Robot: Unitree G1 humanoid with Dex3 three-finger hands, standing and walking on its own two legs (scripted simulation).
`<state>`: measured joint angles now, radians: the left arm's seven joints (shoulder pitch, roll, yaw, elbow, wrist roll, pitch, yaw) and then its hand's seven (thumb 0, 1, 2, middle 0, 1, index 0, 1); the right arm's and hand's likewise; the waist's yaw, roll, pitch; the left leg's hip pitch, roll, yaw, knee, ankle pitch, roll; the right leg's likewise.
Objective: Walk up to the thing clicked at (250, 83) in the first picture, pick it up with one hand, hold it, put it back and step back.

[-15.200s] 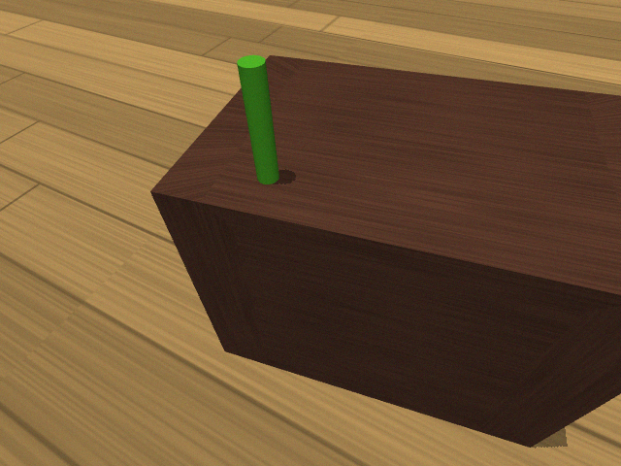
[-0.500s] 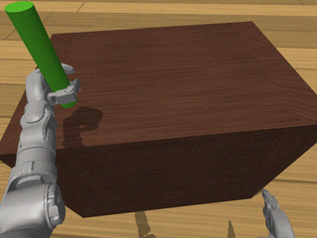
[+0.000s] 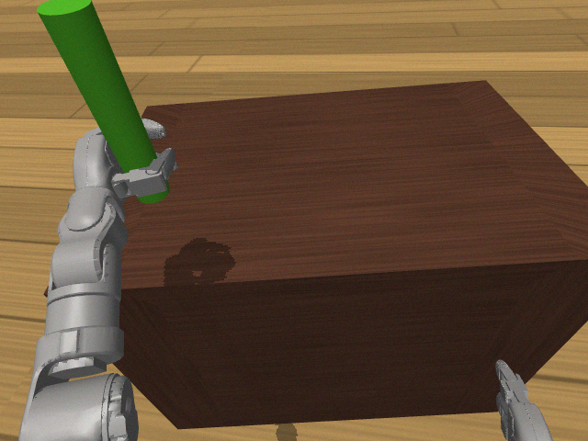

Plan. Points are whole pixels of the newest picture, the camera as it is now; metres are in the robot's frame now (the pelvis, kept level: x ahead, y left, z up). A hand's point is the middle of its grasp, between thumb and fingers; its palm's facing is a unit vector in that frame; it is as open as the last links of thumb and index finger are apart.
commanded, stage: lift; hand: left
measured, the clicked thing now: (118, 119) +0.40 +0.21 +0.28
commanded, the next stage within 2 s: hold in 0.76 s
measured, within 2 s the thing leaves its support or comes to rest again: neither
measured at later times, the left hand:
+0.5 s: hand (137, 161) +0.34 +0.17 +0.26, palm faces +0.17 -0.99 +0.00, open 5.8 cm
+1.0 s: hand (119, 142) +0.34 +0.18 +0.29, palm faces +0.16 -0.99 +0.01, open 5.8 cm
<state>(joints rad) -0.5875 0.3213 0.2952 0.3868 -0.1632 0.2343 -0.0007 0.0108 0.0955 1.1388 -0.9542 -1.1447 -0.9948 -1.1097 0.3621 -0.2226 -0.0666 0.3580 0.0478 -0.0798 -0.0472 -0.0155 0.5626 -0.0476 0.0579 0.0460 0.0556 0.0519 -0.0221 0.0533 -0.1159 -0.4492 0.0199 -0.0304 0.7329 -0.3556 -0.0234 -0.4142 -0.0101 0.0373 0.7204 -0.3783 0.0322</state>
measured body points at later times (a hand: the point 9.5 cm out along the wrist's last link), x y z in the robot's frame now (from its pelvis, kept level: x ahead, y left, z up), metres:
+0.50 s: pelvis -0.02 -0.01 +0.01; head -0.06 -0.04 +0.45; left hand +0.33 +0.23 +0.27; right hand +0.15 -0.27 -0.05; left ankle +0.01 +0.13 -0.71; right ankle +0.00 -0.14 -0.71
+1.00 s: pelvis -0.01 +0.00 +0.01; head -0.06 -0.03 +0.46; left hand +0.32 +0.23 +0.29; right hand +0.16 -0.26 -0.05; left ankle +0.01 +0.13 -0.71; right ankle +0.00 -0.14 -0.71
